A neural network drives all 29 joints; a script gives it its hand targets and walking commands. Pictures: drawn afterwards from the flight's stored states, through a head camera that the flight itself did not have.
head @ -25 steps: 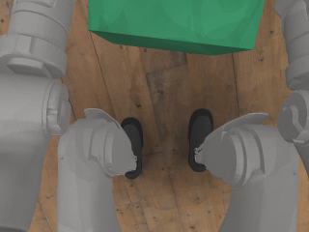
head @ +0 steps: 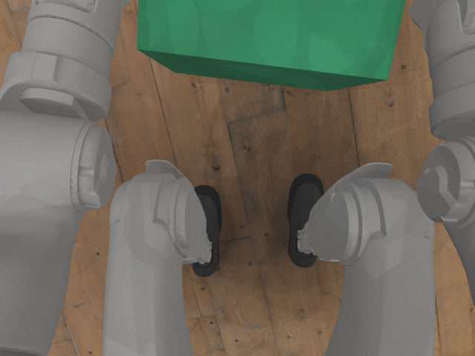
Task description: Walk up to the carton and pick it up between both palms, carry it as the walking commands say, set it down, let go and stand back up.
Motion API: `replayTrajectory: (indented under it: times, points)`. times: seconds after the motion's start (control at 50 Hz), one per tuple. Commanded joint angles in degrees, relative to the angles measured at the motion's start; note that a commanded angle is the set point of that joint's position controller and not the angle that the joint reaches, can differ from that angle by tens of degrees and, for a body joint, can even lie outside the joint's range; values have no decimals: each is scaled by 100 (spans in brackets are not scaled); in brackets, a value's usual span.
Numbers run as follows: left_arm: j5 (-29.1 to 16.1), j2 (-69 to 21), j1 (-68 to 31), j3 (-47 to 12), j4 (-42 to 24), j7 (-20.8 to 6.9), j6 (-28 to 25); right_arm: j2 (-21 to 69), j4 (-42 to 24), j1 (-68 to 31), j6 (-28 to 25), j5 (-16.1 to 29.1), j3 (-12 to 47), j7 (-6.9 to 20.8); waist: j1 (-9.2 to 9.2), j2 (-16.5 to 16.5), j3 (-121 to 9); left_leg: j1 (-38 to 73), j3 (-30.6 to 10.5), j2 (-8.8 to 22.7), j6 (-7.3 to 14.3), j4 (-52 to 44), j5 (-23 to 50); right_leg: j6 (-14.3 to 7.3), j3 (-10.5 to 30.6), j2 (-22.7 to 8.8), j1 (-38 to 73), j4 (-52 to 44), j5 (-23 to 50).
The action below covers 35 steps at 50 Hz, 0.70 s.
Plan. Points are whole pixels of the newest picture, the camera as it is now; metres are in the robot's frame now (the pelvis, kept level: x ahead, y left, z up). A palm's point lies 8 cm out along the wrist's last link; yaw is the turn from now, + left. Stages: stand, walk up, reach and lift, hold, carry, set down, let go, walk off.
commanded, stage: reach and lift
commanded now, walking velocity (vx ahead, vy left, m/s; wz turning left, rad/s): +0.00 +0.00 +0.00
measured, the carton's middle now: out of the picture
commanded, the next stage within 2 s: none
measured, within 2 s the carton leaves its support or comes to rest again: neither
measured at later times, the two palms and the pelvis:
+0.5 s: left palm out of the picture +0.58 +0.15 -0.02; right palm out of the picture +0.55 -0.20 -0.06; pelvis -0.01 -0.01 +0.05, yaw +0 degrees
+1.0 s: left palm out of the picture +0.55 +0.16 +0.05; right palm out of the picture +0.53 -0.19 +0.01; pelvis -0.02 -0.01 +0.10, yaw +1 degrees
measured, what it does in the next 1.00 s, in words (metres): rises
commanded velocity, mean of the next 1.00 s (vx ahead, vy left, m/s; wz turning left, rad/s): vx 0.00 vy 0.00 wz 0.00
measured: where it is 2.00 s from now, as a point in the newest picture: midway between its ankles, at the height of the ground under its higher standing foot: (253, 240)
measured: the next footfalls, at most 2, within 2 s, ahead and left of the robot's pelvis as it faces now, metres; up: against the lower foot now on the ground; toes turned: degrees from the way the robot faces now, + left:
none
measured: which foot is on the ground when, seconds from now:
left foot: down 0.00-1.00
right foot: down 0.00-1.00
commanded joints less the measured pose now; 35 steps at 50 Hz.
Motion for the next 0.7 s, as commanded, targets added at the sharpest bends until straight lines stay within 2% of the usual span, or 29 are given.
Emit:
replayTrajectory:
  times: [0.0,0.02,0.04,0.06,0.08,0.12,0.14,0.16,0.18,0.2,0.22,0.28,0.3,0.32,0.36,0.38,0.4,0.42,0.44,0.46,0.48,0.5,0.52,0.54,0.58,0.6,0.62,0.64,0.68]
  points:
    - [-453,-6129,-3745,-833,-2716,-2097,-77,5214,-2646,-4806,-223,559,1618,2455,-420,10,-11164,3569,-11,-834,-103,-1515,2167,28,-169,754,4678,-1198,2128]
    - [-657,-6174,-3990,-1056,-3140,-2081,-80,5094,-2897,-4590,-244,585,1617,2457,-694,-142,-11916,3745,-103,-825,-155,-1472,2234,-2,-192,794,5195,-1113,2344]
    - [-651,-6316,-3681,-1052,-2565,-2127,13,5191,-2771,-4729,-223,593,1704,2431,-488,42,-11725,3614,28,-820,-187,-1553,2273,-16,-155,770,5097,-1256,2310]
    - [-559,-6187,-3784,-1061,-2710,-2073,15,5393,-2728,-4753,-177,588,1667,2454,-551,-64,-11811,3651,17,-703,-175,-1518,2161,77,-222,773,5013,-1252,2219]
    - [-501,-6175,-3744,-1013,-2921,-2081,-58,5515,-2516,-4405,-144,475,1565,2444,-424,-203,-11660,3498,6,-820,-144,-1694,2011,43,-184,845,5181,-1308,2096]
    - [-661,-6256,-3834,-1008,-3224,-2069,-25,5456,-3418,-4961,-216,681,1730,2408,-517,-286,-12507,3877,-62,-817,-126,-1713,2522,90,-250,879,5478,-1274,2611]
    - [-505,-6344,-3575,-838,-2485,-2094,54,5309,-2730,-4734,-163,488,1605,2423,-644,-322,-11850,3473,7,-803,-166,-1672,1968,60,-230,814,5187,-1383,2093]
    - [-417,-6470,-3462,-828,-2703,-2108,39,5378,-3198,-4991,-200,520,1628,2390,-497,-57,-12226,3719,35,-841,-169,-1751,2483,120,-233,867,5296,-1394,2507]
    - [-432,-6476,-3162,-738,-2273,-2135,51,5516,-2833,-4657,-139,421,1621,2376,-489,-335,-11732,3387,80,-832,-195,-1735,2119,113,-104,859,5335,-1564,2150]
    - [-473,-6565,-3144,-842,-2423,-2214,123,5367,-3348,-4888,-169,531,1761,2377,-526,-249,-12383,3483,57,-821,-129,-1798,2254,66,-129,865,5697,-1528,2437]
    - [-271,-6617,-3107,-562,-2201,-2255,152,5546,-2895,-4739,-90,337,1638,2367,-420,-249,-11905,3304,104,-867,-142,-1904,1962,124,-185,862,5500,-1630,1964]
    - [-195,-6389,-3284,-462,-2650,-2266,70,5992,-2969,-4663,0,434,1712,2373,-241,-661,-12152,3192,118,-834,-79,-2080,2009,243,-137,910,5771,-1810,2138]
    - [-337,-6526,-3259,-540,-2562,-2324,111,5759,-3053,-4423,-62,395,1737,2362,-516,-730,-12406,3057,82,-854,-128,-1997,2009,167,-125,905,6167,-1767,2265]
    - [-353,-6515,-3149,-713,-2567,-2309,122,5859,-3263,-4442,-66,496,1731,2305,-400,-340,-12403,3184,159,-834,-113,-1921,2270,130,68,898,5985,-1817,2502]
    - [-140,-6471,-3150,-444,-2795,-2273,118,6046,-3468,-4657,13,582,1852,2300,-95,-441,-12979,3602,135,-934,-80,-2186,2392,277,-5,957,6325,-1993,2538]
    - [-193,-6477,-2995,-520,-2649,-2326,149,5892,-3476,-4673,-21,434,1740,2262,-394,-670,-12755,3155,80,-955,-85,-2218,2195,256,-89,986,6328,-1956,2459]
    - [-463,-6535,-3480,-1076,-3471,-2240,170,5842,-3882,-4362,17,551,1820,2268,-558,-219,-13917,4186,73,-894,-227,-2216,2780,123,-55,976,6540,-1910,3052]
    - [-349,-6680,-3327,-843,-3116,-2275,198,5913,-3476,-4251,62,336,1821,2244,-693,-441,-13723,3833,6,-949,-162,-2254,2306,147,-85,922,6724,-2041,2560]
    - [-213,-6718,-3027,-588,-2236,-2307,312,5664,-3201,-4385,73,296,1551,2237,-537,-252,-12442,3223,46,-888,-186,-2383,1752,118,56,907,6079,-2195,2024]
    - [-261,-6784,-2935,-820,-2648,-2261,204,5964,-3403,-4358,35,400,1796,2279,-470,-360,-12979,3688,1,-889,-133,-2442,2187,206,-53,937,6138,-2149,2354]
    - [-186,-6709,-2904,-699,-2310,-2274,230,5789,-3152,-4294,66,283,1655,2338,-583,-307,-12531,3798,-57,-847,-164,-2454,2015,206,-131,960,5578,-2187,2037]
    - [-69,-6742,-2853,-718,-2437,-2272,251,5907,-3170,-4196,48,333,1691,2343,-403,-44,-12635,3768,0,-856,-140,-2448,1962,139,-5,941,5778,-2254,2004]
    - [-213,-6852,-3147,-846,-2923,-2237,199,5946,-3634,-4316,10,427,1808,2327,-422,-108,-13368,4125,38,-921,-173,-2446,2245,183,-15,1000,6107,-2222,2274]
    - [-204,-6784,-3343,-771,-3231,-2249,220,5859,-3749,-4540,70,348,1757,2280,-680,-219,-13523,4147,-3,-934,-164,-2522,2266,214,-129,959,6445,-2304,2397]
    - [-206,-6978,-2806,-787,-2741,-2279,263,6044,-3479,-4421,75,317,1755,2238,-621,-289,-13351,3990,-4,-968,-190,-2609,2264,261,-109,987,6529,-2371,2334]
    - [-198,-6687,-3205,-731,-3122,-2275,262,6006,-3599,-4457,107,375,1687,2229,-394,-115,-13514,4017,58,-951,-204,-2615,2357,243,22,985,6618,-2415,2466]
    - [-191,-6955,-2846,-788,-3028,-2286,298,6255,-3888,-4410,109,461,1782,2245,-462,-296,-13876,4528,-63,-960,-157,-2816,2581,284,-67,997,6801,-2456,2624]
    - [-90,-6878,-3105,-661,-2658,-2256,332,5912,-3492,-4279,131,235,1583,2270,-539,-24,-13103,4042,-84,-900,-216,-2746,2214,183,11,931,6119,-2428,2231]
    - [-168,-7080,-2867,-922,-2931,-2287,303,6315,-3344,-3811,162,223,1574,2307,-639,-158,-13593,4503,-60,-915,-224,-2861,2285,196,-100,1001,6383,-2569,2319]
